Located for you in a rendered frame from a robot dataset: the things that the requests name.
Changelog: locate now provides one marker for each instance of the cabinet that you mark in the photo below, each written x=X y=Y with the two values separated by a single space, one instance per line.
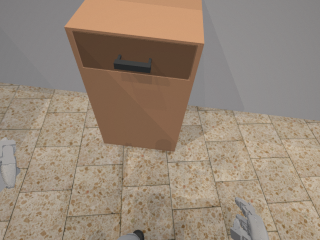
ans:
x=133 y=109

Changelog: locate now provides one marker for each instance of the drawer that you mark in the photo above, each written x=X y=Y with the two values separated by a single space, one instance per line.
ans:
x=168 y=59

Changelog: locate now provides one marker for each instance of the handle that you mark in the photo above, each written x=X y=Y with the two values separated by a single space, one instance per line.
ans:
x=132 y=65

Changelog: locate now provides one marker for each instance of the robot right hand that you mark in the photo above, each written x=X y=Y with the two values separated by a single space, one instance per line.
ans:
x=253 y=227

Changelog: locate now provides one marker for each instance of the robot left hand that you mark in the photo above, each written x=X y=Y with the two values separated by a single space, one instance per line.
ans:
x=8 y=164

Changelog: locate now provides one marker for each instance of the left robot foot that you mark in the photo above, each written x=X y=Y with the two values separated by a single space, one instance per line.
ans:
x=139 y=233

